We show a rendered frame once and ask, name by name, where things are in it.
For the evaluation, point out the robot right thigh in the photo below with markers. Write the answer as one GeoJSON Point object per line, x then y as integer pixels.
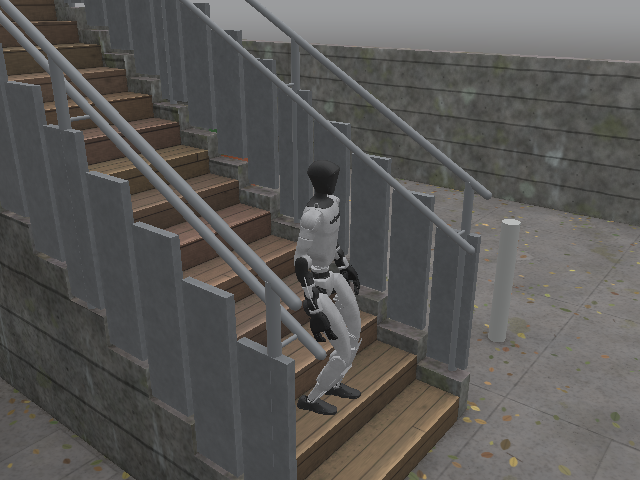
{"type": "Point", "coordinates": [342, 344]}

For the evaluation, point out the left robot hand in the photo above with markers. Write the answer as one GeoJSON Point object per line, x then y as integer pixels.
{"type": "Point", "coordinates": [350, 274]}

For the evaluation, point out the robot right forearm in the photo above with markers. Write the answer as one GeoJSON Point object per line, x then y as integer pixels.
{"type": "Point", "coordinates": [301, 270]}

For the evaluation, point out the robot head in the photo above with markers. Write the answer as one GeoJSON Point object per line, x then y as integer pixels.
{"type": "Point", "coordinates": [323, 175]}

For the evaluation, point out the right robot hand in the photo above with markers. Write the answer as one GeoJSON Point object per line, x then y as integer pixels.
{"type": "Point", "coordinates": [320, 323]}

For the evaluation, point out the right robot upper arm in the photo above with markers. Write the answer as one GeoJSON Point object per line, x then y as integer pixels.
{"type": "Point", "coordinates": [309, 225]}

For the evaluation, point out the robot left forearm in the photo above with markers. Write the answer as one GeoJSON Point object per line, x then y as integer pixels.
{"type": "Point", "coordinates": [340, 260]}

